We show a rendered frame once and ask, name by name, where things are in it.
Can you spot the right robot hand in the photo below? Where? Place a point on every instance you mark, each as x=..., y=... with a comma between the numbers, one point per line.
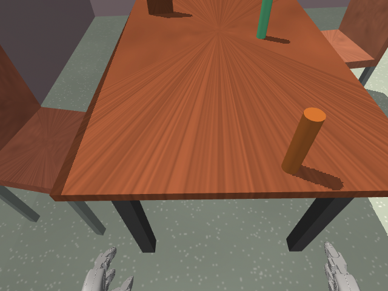
x=336, y=271

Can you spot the table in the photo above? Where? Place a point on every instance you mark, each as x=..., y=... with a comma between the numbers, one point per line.
x=192, y=105

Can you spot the chair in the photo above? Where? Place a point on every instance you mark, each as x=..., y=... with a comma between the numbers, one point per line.
x=362, y=37
x=34, y=143

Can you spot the left robot hand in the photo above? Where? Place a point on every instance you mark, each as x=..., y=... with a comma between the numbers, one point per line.
x=98, y=279

